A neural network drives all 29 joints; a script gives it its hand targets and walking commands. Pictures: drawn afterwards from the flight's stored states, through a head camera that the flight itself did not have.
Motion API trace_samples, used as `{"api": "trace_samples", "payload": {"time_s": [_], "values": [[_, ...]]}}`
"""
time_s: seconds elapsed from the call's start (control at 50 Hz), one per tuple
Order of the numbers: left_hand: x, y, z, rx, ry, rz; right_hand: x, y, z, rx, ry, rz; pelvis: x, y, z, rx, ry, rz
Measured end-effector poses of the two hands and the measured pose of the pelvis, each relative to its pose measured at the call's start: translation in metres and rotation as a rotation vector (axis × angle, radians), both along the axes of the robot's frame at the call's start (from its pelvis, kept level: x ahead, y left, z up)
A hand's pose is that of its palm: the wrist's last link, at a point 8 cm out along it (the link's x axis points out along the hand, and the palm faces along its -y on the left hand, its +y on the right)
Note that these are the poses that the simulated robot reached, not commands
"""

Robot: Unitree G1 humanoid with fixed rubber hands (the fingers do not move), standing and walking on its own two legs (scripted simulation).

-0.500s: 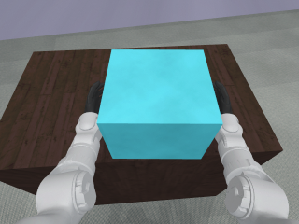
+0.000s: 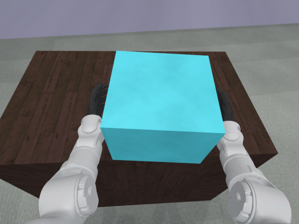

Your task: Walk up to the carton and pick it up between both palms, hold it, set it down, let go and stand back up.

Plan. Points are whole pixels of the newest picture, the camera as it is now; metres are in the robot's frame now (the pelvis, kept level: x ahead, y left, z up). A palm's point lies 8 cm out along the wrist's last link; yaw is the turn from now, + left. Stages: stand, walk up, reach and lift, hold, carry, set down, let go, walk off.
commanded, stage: reach and lift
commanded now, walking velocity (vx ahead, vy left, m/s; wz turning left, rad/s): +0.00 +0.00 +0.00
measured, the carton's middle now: (159, 108) +0.44 +0.00 +0.04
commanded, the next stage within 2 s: none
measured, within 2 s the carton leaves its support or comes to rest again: leaves its support in 0.30 s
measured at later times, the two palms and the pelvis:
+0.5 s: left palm (91, 117) +0.39 +0.19 +0.06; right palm (225, 117) +0.40 -0.17 +0.08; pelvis -0.03 +0.00 -0.01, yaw -1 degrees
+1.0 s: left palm (84, 94) +0.40 +0.19 +0.14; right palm (235, 94) +0.41 -0.17 +0.16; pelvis +0.00 +0.00 +0.00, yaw +2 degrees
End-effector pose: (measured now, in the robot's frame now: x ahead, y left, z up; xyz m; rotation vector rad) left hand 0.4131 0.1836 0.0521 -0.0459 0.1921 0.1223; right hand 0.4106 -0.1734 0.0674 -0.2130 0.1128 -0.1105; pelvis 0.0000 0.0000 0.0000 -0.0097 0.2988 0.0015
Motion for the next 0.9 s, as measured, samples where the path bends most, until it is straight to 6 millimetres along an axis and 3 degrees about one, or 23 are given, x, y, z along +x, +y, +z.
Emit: {"api": "trace_samples", "payload": {"time_s": [0.26, 0.52, 0.62, 0.74, 0.9], "values": [[-0.031, 0.005, -0.004, 0.031, 0.062, 0.014, -0.024, 0.005, 0.000, 0.040, 0.056, 0.013, -0.027, 0.004, -0.001, -0.008, -0.011, -0.021], [-0.025, 0.005, 0.012, 0.038, 0.163, 0.035, -0.010, 0.006, 0.012, 0.130, 0.156, 0.017, -0.027, -0.001, -0.006, -0.003, 0.026, -0.020], [-0.019, 0.007, 0.027, 0.043, 0.154, 0.049, 0.002, 0.008, 0.028, 0.145, 0.146, 0.028, -0.018, -0.002, -0.006, -0.006, 0.014, -0.010], [-0.011, 0.012, 0.059, 0.049, 0.068, 0.059, 0.012, 0.013, 0.062, 0.182, 0.061, 0.033, -0.008, -0.002, -0.003, -0.005, -0.059, 0.019], [-0.008, 0.012, 0.086, 0.079, 0.067, 0.030, 0.008, 0.014, 0.088, 0.199, 0.061, 0.007, -0.002, -0.002, 0.002, 0.004, -0.172, 0.035]]}}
